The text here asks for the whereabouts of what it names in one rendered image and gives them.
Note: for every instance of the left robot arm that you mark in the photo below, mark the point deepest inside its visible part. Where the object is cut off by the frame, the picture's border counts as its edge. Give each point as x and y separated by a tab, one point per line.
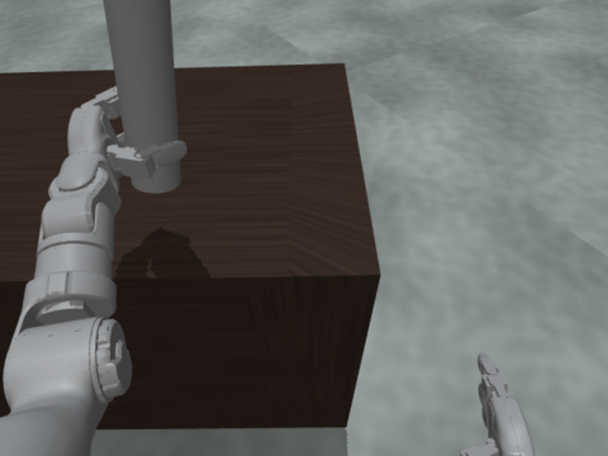
67	360

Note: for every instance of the bottle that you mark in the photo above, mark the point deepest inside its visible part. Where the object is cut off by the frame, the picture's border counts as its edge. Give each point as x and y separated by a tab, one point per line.
140	37

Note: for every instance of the right robot hand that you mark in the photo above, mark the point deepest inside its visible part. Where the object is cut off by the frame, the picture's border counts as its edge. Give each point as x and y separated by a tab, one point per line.
508	433

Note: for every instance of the left robot hand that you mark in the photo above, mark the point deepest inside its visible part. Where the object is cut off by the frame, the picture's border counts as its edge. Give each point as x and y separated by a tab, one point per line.
89	130

